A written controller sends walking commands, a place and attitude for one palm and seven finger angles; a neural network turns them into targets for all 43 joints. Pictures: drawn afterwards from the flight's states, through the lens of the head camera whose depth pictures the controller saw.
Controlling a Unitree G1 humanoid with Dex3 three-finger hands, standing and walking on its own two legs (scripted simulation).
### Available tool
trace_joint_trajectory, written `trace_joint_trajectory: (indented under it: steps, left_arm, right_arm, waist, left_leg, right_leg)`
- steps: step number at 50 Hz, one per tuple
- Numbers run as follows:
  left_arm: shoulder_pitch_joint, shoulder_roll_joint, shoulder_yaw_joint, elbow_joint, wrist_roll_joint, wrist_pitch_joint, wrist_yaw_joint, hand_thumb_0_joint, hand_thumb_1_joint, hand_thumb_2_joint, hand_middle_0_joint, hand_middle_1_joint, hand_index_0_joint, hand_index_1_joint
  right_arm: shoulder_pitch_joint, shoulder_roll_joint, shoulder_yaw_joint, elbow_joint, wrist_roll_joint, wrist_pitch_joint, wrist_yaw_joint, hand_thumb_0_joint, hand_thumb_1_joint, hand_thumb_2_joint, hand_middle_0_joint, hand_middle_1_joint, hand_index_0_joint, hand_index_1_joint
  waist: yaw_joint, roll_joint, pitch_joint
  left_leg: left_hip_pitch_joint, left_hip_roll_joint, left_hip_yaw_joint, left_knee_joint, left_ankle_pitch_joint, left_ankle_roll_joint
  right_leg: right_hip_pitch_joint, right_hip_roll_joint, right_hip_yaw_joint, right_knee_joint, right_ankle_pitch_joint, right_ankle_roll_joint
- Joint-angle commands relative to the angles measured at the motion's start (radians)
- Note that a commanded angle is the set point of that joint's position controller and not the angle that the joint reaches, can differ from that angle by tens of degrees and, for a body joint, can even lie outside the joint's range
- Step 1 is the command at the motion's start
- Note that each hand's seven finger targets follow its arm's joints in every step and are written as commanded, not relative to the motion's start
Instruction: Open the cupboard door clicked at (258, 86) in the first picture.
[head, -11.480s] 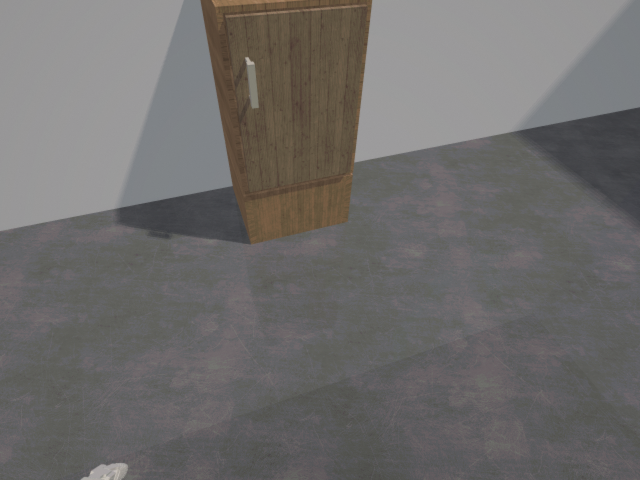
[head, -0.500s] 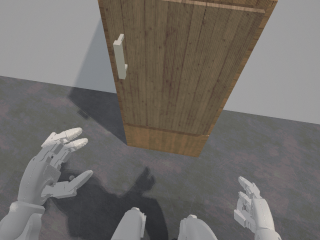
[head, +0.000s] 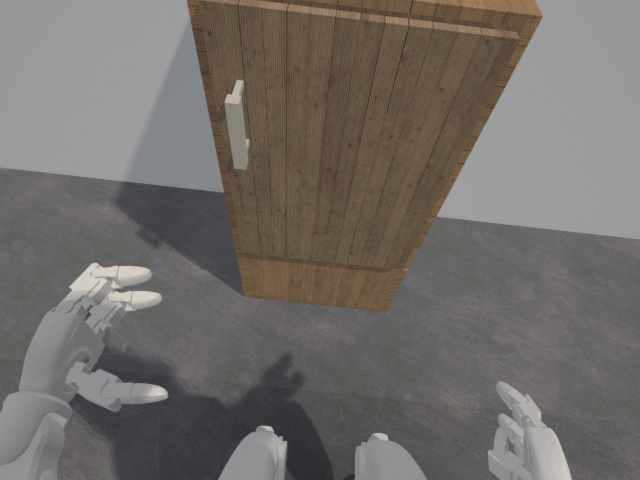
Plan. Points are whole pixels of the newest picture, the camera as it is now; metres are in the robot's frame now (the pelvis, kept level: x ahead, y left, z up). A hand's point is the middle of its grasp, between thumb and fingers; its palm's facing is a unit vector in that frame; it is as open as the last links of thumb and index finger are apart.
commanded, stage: raise the hand with hooked fingers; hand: left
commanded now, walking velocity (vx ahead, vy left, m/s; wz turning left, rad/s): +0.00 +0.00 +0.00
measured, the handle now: (240, 126) +0.60 +0.16 +0.05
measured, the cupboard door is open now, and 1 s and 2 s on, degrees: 0 0 0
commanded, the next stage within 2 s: move the hooked fingers beside the handle in 0.96 s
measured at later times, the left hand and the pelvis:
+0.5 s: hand (93, 296) +0.30 +0.27 +0.06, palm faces -0.01 -1.00 -0.06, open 14.0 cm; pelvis +0.01 -0.01 +0.01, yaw +0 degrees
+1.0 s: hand (113, 298) +0.30 +0.25 +0.06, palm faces -0.01 -1.00 -0.05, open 14.0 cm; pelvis +0.01 -0.02 +0.01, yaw +0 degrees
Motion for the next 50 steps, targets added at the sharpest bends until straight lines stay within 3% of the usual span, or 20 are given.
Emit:
trace_joint_trajectory:
  steps: [1,6,7,9,10,12,16,21,23,26,29,33,39,43,48,50]
  left_arm:
    - [-0.090,0.203,0.149,-0.188,-0.041,-0.059,0.045,0.000,-0.453,0.320,-0.297,-1.170,-0.297,-1.170]
    - [-0.157,0.183,0.096,-0.074,-0.020,-0.008,-0.006,0.000,-0.500,0.300,-0.300,-1.200,-0.300,-1.200]
    - [-0.189,0.195,0.094,-0.073,-0.015,-0.001,-0.024,0.000,-0.500,0.300,-0.300,-1.200,-0.300,-1.200]
    - [-0.241,0.228,0.113,-0.094,-0.020,-0.001,-0.047,0.000,-0.500,0.300,-0.300,-1.200,-0.300,-1.200]
    - [-0.258,0.240,0.127,-0.097,-0.027,-0.003,-0.054,0.000,-0.500,0.300,-0.300,-1.200,-0.300,-1.200]
    - [-0.299,0.283,0.166,-0.118,-0.039,-0.023,-0.067,0.000,-0.500,0.300,-0.300,-1.200,-0.300,-1.200]
    - [-0.315,0.327,0.221,-0.084,-0.059,-0.055,-0.068,0.000,-0.500,0.300,-0.300,-1.200,-0.300,-1.200]
    - [-0.325,0.319,0.213,0.058,-0.059,-0.011,-0.106,0.000,-0.500,0.300,-0.300,-1.200,-0.300,-1.200]
    - [-0.346,0.338,0.223,0.071,-0.063,0.007,-0.122,0.000,-0.500,0.300,-0.300,-1.200,-0.300,-1.200]
    - [-0.323,0.308,0.198,0.057,-0.079,0.008,-0.143,0.000,-0.500,0.300,-0.300,-1.200,-0.300,-1.200]
    - [-0.321,0.330,0.222,0.027,-0.081,-0.019,-0.131,0.000,-0.500,0.300,-0.300,-1.200,-0.300,-1.200]
    - [-0.334,0.336,0.237,0.055,-0.076,-0.046,-0.104,0.000,-0.500,0.300,-0.300,-1.200,-0.300,-1.200]
    - [-0.330,0.351,0.234,0.022,-0.060,-0.051,-0.099,0.000,-0.500,0.300,-0.300,-1.200,-0.300,-1.200]
    - [-0.317,0.334,0.226,0.025,-0.070,-0.050,-0.105,0.000,-0.500,0.300,-0.300,-1.200,-0.300,-1.200]
    - [-0.348,0.314,0.218,0.096,-0.078,-0.045,-0.111,0.000,-0.500,0.300,-0.300,-1.200,-0.300,-1.200]
    - [-0.354,0.313,0.211,0.092,-0.072,-0.043,-0.114,0.000,-0.500,0.300,-0.300,-1.200,-0.300,-1.200]
  right_arm:
    - [-0.011,-0.139,-0.049,-0.143,-0.008,-0.037,0.002,0.000,-0.900,-0.900,0.200,0.300,0.200,0.300]
    - [0.003,-0.156,-0.047,-0.157,0.000,-0.012,0.006,0.000,-0.900,-0.900,0.200,0.300,0.200,0.300]
    - [0.005,-0.160,-0.046,-0.156,0.002,-0.009,0.005,0.000,-0.900,-0.900,0.200,0.300,0.200,0.300]
    - [0.004,-0.162,-0.047,-0.158,0.003,-0.011,0.003,0.000,-0.900,-0.900,0.200,0.300,0.200,0.300]
    - [0.006,-0.160,-0.046,-0.158,0.001,-0.012,0.000,0.000,-0.900,-0.900,0.200,0.300,0.200,0.300]
    - [0.008,-0.158,-0.044,-0.150,-0.002,-0.014,-0.002,0.000,-0.900,-0.900,0.200,0.300,0.200,0.300]
    - [0.008,-0.153,-0.039,-0.132,-0.008,-0.017,-0.003,0.000,-0.900,-0.900,0.200,0.300,0.200,0.300]
    - [0.010,-0.159,-0.037,-0.132,0.000,0.000,-0.004,0.000,-0.900,-0.900,0.200,0.300,0.200,0.300]
    - [0.015,-0.163,-0.038,-0.133,0.004,0.005,-0.005,0.000,-0.900,-0.900,0.200,0.300,0.200,0.300]
    - [0.018,-0.160,-0.039,-0.147,0.005,0.000,-0.002,0.000,-0.900,-0.900,0.200,0.300,0.200,0.300]
    - [0.022,-0.155,-0.043,-0.142,0.001,-0.002,0.004,0.000,-0.900,-0.900,0.200,0.300,0.200,0.300]
    - [0.020,-0.152,-0.040,-0.134,-0.001,0.003,0.007,0.000,-0.900,-0.900,0.200,0.300,0.200,0.300]
    - [0.017,-0.147,-0.039,-0.148,0.002,0.009,0.006,0.000,-0.900,-0.900,0.200,0.300,0.200,0.300]
    - [0.019,-0.145,-0.040,-0.144,0.004,0.010,0.003,0.000,-0.900,-0.900,0.200,0.300,0.200,0.300]
    - [0.017,-0.148,-0.035,-0.134,0.006,0.013,-0.002,0.000,-0.900,-0.900,0.200,0.300,0.200,0.300]
    - [0.015,-0.149,-0.036,-0.140,0.007,0.012,-0.003,0.000,-0.900,-0.900,0.200,0.300,0.200,0.300]
  waist:
    - [0.035,0.161,-0.231]
    - [-0.004,0.104,-0.183]
    - [-0.006,0.115,-0.204]
    - [0.000,0.138,-0.248]
    - [-0.003,0.113,-0.260]
    - [0.010,0.147,-0.300]
    - [0.023,0.151,-0.301]
    - [0.014,0.124,-0.256]
    - [0.011,0.105,-0.283]
    - [0.015,0.088,-0.303]
    - [0.016,0.085,-0.317]
    - [0.014,0.091,-0.262]
    - [0.021,0.146,-0.300]
    - [0.009,0.105,-0.304]
    - [-0.007,0.052,-0.237]
    - [-0.003,0.060,-0.248]
  left_leg:
    - [0.251,0.017,-0.103,-0.276,0.280,-0.071]
    - [0.210,0.018,-0.093,-0.268,0.234,-0.063]
    - [0.228,0.020,-0.094,-0.268,0.254,-0.066]
    - [0.262,0.020,-0.096,-0.267,0.278,-0.068]
    - [0.265,0.018,-0.093,-0.262,0.295,-0.063]
    - [0.302,0.020,-0.091,-0.249,0.365,-0.071]
    - [0.294,0.018,-0.088,-0.238,0.402,-0.075]
    - [0.229,0.014,-0.071,-0.247,0.319,-0.053]
    - [0.233,0.013,-0.063,-0.250,0.322,-0.046]
    - [0.224,0.009,-0.054,-0.237,0.348,-0.035]
    - [0.219,0.009,-0.046,-0.229,0.350,-0.030]
    - [0.174,0.008,-0.039,-0.228,0.302,-0.030]
    - [0.192,0.006,-0.028,-0.234,0.296,-0.024]
    - [0.188,0.008,-0.028,-0.224,0.301,-0.020]
    - [0.132,0.008,-0.026,-0.213,0.237,-0.019]
    - [0.134,0.007,-0.026,-0.216,0.228,-0.017]
  right_leg:
    - [0.103,0.031,-0.025,-0.124,0.111,-0.040]
    - [0.089,0.035,-0.021,-0.148,0.106,-0.035]
    - [0.091,0.034,-0.021,-0.148,0.114,-0.034]
    - [0.103,0.033,-0.016,-0.152,0.123,-0.035]
    - [0.117,0.033,-0.015,-0.157,0.138,-0.034]
    - [0.127,0.037,-0.011,-0.148,0.167,-0.041]
    - [0.137,0.039,-0.009,-0.140,0.185,-0.045]
    - [0.148,0.034,-0.001,-0.162,0.156,-0.040]
    - [0.174,0.030,0.005,-0.176,0.174,-0.034]
    - [0.210,0.031,0.016,-0.179,0.209,-0.036]
    - [0.222,0.028,0.027,-0.181,0.221,-0.030]
    - [0.213,0.027,0.036,-0.180,0.181,-0.033]
    - [0.244,0.021,0.054,-0.189,0.183,-0.030]
    - [0.249,0.024,0.057,-0.192,0.201,-0.025]
    - [0.223,0.022,0.066,-0.207,0.140,-0.021]
    - [0.227,0.018,0.069,-0.209,0.127,-0.022]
